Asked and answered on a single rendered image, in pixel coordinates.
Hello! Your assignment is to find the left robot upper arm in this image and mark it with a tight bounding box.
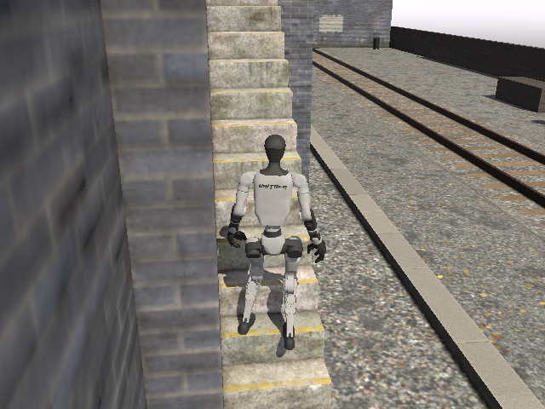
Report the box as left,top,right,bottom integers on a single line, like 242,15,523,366
233,170,256,216

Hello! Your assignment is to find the robot left hand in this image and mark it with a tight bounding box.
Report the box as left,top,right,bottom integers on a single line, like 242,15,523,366
227,231,247,248

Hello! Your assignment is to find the right robot foot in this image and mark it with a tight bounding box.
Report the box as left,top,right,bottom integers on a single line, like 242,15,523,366
283,322,295,350

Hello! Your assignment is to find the left robot forearm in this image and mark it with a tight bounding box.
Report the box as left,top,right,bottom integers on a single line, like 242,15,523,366
228,204,242,233

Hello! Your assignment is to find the right robot forearm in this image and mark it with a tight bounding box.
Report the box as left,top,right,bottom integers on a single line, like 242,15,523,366
304,208,322,245

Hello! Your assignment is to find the right robot upper arm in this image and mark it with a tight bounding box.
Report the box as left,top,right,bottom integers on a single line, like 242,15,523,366
291,172,312,221

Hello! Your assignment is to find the humanoid robot head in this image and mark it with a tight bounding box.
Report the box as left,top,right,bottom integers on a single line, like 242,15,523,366
260,135,289,176

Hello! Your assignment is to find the robot right hand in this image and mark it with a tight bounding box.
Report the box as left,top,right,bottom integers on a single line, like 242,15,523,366
307,240,326,263

